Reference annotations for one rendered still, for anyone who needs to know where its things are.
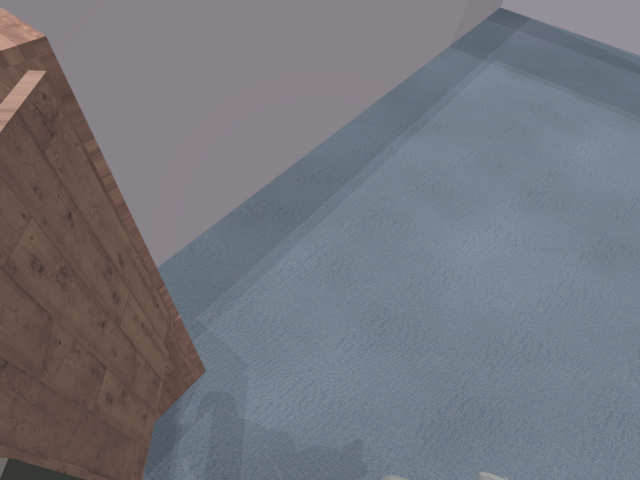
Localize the handle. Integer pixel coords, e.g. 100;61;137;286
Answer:
0;458;85;480

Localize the cupboard door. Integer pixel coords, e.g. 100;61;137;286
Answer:
0;70;175;480

